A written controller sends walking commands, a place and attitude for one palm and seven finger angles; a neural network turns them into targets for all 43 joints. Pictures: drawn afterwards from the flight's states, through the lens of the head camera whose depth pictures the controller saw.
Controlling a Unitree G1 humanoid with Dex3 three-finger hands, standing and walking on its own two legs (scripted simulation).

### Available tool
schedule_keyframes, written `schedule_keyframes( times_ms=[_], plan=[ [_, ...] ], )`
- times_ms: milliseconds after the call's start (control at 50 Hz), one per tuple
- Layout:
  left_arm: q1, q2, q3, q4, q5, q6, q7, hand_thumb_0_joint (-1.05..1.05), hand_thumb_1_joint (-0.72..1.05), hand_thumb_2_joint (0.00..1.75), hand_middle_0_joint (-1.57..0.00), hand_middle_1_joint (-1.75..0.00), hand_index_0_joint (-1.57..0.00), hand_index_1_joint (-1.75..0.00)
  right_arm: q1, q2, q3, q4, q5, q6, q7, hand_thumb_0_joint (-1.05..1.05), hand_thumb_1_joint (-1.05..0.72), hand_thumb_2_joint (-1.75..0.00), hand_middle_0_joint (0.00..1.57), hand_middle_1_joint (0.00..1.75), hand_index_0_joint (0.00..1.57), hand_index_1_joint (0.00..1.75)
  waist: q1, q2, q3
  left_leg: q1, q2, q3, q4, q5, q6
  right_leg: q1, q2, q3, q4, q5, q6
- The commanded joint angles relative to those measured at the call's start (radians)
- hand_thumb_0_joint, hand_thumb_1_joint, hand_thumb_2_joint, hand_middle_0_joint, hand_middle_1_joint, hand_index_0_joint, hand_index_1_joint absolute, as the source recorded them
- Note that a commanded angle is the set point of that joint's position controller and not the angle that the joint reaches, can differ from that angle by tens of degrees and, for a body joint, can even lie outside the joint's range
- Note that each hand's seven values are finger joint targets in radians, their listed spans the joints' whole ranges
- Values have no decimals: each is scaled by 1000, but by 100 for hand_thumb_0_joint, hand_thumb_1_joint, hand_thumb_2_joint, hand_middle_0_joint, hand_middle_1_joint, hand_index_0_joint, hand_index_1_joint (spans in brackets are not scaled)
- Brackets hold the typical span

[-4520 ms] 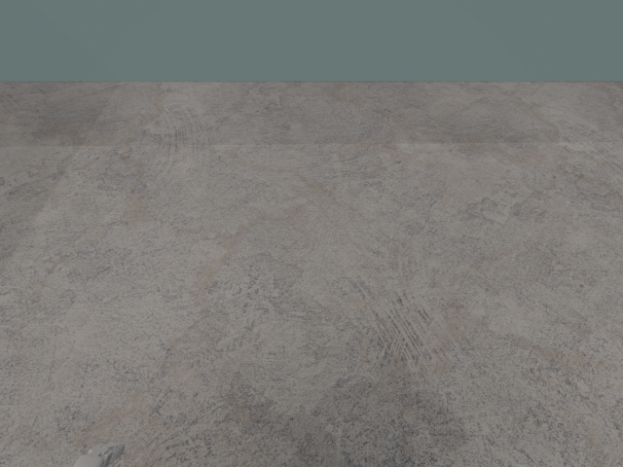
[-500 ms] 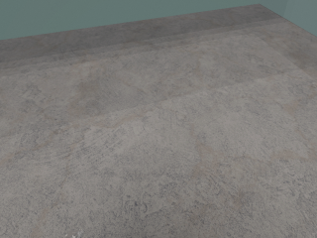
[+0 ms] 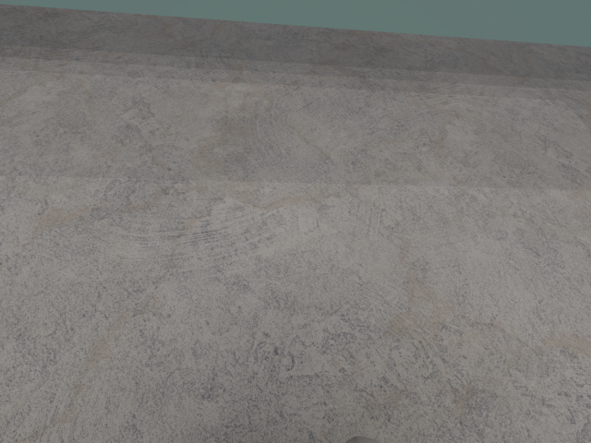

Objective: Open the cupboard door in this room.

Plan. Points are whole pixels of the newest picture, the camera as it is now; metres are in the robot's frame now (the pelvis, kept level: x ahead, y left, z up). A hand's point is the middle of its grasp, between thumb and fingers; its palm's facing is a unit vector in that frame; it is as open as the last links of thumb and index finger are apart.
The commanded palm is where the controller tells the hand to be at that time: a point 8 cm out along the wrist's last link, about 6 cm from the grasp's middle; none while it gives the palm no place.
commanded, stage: turn or walk to find it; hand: left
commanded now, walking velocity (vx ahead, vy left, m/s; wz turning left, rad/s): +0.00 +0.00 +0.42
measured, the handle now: out of the picture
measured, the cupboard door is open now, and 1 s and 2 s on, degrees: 0 0 0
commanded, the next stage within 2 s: none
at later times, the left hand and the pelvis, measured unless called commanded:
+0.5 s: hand out of the picture +0.03 +0.17 -0.14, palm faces +0.22 -0.94 -0.26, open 7.4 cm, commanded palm none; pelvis -0.03 -0.03 +0.01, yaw +12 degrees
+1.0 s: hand out of the picture -0.11 +0.23 -0.16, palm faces +0.44 -0.86 -0.25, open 7.4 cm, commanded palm none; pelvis -0.07 +0.01 +0.01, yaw +24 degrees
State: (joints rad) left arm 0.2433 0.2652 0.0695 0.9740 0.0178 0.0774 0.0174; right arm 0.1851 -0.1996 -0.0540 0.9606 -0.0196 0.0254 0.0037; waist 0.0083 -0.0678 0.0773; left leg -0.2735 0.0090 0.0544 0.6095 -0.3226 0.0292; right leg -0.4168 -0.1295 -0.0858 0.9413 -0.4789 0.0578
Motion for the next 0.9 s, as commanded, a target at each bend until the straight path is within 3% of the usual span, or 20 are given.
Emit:
schedule_keyframes(
  times_ms=[0,60,180,260,300,320,340,360,380,420,440,560,620,660,700,720,740,760,820,880],
  plan=[
    [-38,54,14,-79,1,-41,-9,0,90,90,-20,-30,-20,-30,9,-189,-32,-58,-1,-22,-25,0,-90,-90,20,30,20,30,-16,229,-72,98,223,-254,-302,394,111,-119,17,61,166,78,14],
    [-41,51,10,-74,-3,-42,-7,0,90,90,-20,-30,-20,-30,45,-191,-34,-48,3,-25,-28,0,-90,-90,20,30,20,30,-28,204,-105,174,217,-256,-284,500,125,-107,34,58,101,77,24],
    [-91,31,5,-110,-6,-44,0,0,90,90,-20,-30,-20,-30,73,-195,-45,-47,-5,-13,-24,0,-90,-90,20,30,20,30,-53,201,-111,172,229,-354,-278,446,153,-50,64,67,-64,21,20],
    [-37,27,2,-108,-12,-54,6,0,90,90,-20,-30,-20,-30,37,-198,-51,-61,-7,-5,-17,0,-90,-90,20,30,20,30,-25,214,-121,96,196,-383,-238,464,136,98,100,51,-278,73,4],
    [37,38,6,-90,-11,-65,11,0,90,90,-20,-30,-20,-30,11,-186,-53,-72,1,-3,-13,0,-90,-90,20,30,20,30,15,173,-150,-3,147,-353,-171,361,84,270,91,42,-507,246,-1],
    [53,84,15,-91,-3,-75,17,0,90,90,-20,-30,-20,-30,22,-144,-48,-78,9,-4,-7,0,-90,-90,20,30,20,30,21,62,-146,-137,80,-299,-74,209,29,391,-13,141,-612,263,-29],
    [54,173,32,-98,11,-82,22,0,90,90,-20,-30,-20,-30,35,-81,-36,-102,13,-4,-1,0,-90,-90,20,30,20,30,23,-204,-123,-316,-68,-126,125,-101,-46,446,-261,394,-677,281,-132],
    [42,184,37,-117,5,-77,23,0,90,90,-20,-30,-20,-30,0,-124,-50,-113,-1,9,-3,0,-90,-90,20,30,20,30,40,-186,-105,-293,-54,-125,331,-240,-55,306,-364,427,-702,314,-219],
    [-6,162,36,-126,4,-78,26,0,90,90,-20,-30,-20,-30,-16,-131,-56,-101,-4,22,-1,0,-90,-90,20,30,20,30,21,-165,-64,-288,-32,-153,460,-218,-51,226,-314,390,-705,287,-226],
    [-89,105,14,-139,3,-82,19,0,90,90,-20,-30,-20,-30,24,-119,-56,-62,-3,28,11,0,-90,-90,20,30,20,30,-31,-62,-17,-290,-5,-126,586,-94,-65,191,-204,206,-662,333,-184],
    [-95,89,10,-143,4,-85,18,0,90,90,-20,-30,-20,-30,43,-114,-53,-50,-4,29,14,0,-90,-90,20,30,20,30,-34,-68,-19,-278,2,-106,595,-65,-74,189,-183,157,-650,366,-174],
    [-10,122,20,-104,14,-82,17,0,90,90,-20,-30,-20,-30,-28,-94,-41,-63,3,31,17,0,-90,-90,20,30,20,30,15,-114,-19,-209,17,-31,371,-120,-95,240,-201,93,-627,437,-185],
    [28,156,30,-89,17,-77,15,0,90,90,-20,-30,-20,-30,-54,-85,-28,-73,10,18,15,0,-90,-90,20,30,20,30,40,-140,-67,-147,11,10,202,-150,-88,296,-219,77,-557,578,-196],
    [18,161,35,-79,16,-74,14,0,90,90,-20,-30,-20,-30,-17,-86,-24,-66,13,9,10,0,-90,-90,20,30,20,30,17,-148,-94,-82,7,30,63,-111,-81,307,-221,53,-494,635,-175],
    [10,149,32,-79,1,-63,10,0,90,90,-20,-30,-20,-30,54,-117,-28,-45,9,-3,8,0,-90,-90,20,30,20,30,-22,-60,-133,111,11,28,-171,116,-64,210,-180,-20,-366,549,-93],
    [28,105,27,-97,-7,-54,6,0,90,90,-20,-30,-20,-30,82,-196,-44,-47,2,-14,7,0,-90,-90,20,30,20,30,-36,150,-164,244,167,-175,-245,275,-3,38,-94,-76,-198,317,-28],
    [4,39,7,-136,-7,-50,0,0,90,90,-20,-30,-20,-30,119,-287,-62,-49,0,-13,3,0,-90,-90,20,30,20,30,-55,396,-144,266,385,-425,-284,545,120,-147,8,-76,-9,-150,24],
    [-71,54,1,-147,3,-37,9,0,90,90,-20,-30,-20,-30,156,-287,-66,-29,-1,-12,-5,0,-90,-90,20,30,20,30,-90,340,-141,167,400,-420,-295,452,165,-110,4,17,109,-166,9],
    [-82,53,13,-106,-1,-43,-5,0,90,90,-20,-30,-20,-30,24,-206,-37,-54,-5,-17,-22,0,-90,-90,20,30,20,30,-34,253,-63,80,264,-300,-293,377,130,-122,6,65,179,18,7],
    [-37,48,9,-82,-3,-43,-10,0,90,90,-20,-30,-20,-30,7,-198,-33,-63,-1,-23,-24,0,-90,-90,20,30,20,30,-20,226,-106,126,222,-251,-284,440,125,-82,28,54,111,53,17]
  ],
)
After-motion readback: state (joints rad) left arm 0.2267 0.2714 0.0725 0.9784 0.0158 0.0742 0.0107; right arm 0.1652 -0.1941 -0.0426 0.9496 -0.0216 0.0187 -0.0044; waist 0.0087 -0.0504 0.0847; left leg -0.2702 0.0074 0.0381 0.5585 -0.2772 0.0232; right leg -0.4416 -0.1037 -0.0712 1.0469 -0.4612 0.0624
